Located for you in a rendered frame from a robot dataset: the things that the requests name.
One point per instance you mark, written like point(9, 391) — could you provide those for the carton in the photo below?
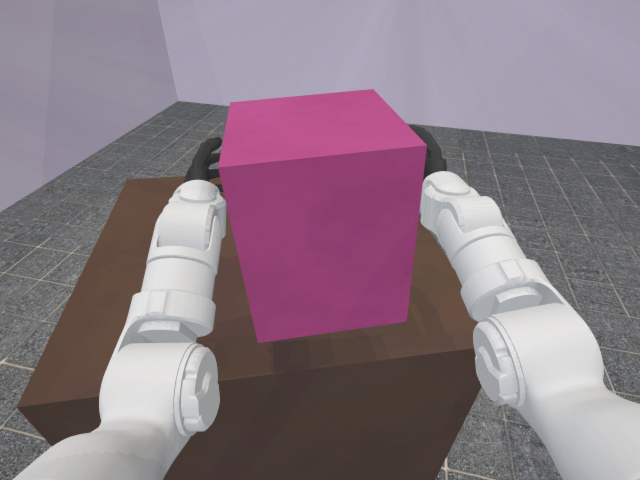
point(323, 194)

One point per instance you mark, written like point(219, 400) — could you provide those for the left robot upper arm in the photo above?
point(154, 398)

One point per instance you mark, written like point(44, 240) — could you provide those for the pedestal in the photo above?
point(377, 403)

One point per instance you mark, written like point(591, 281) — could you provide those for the left robot hand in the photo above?
point(199, 170)

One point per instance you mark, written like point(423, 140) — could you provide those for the robot right forearm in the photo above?
point(495, 275)

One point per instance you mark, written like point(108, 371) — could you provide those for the right robot hand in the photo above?
point(434, 161)

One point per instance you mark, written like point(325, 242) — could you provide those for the robot left forearm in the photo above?
point(175, 303)

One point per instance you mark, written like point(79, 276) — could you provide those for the right robot upper arm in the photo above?
point(543, 362)

